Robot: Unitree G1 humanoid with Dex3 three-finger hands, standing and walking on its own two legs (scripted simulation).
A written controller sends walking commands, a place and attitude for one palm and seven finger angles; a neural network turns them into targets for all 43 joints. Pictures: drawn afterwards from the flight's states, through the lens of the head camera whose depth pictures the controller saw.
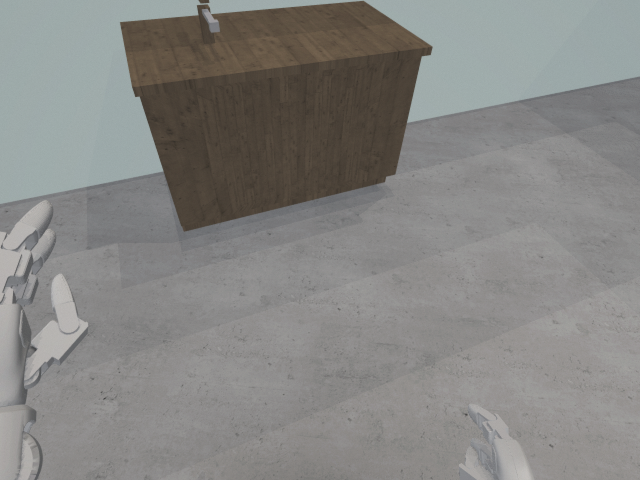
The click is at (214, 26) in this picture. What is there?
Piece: tap's lever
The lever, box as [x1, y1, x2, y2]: [208, 19, 219, 32]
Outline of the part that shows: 216,19 208,20 209,29 211,32 219,31 218,22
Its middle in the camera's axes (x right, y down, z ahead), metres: -0.33 -0.66 +1.19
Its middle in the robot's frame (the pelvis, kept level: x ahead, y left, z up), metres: +1.32 +0.42 +0.04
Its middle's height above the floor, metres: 0.81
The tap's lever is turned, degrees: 0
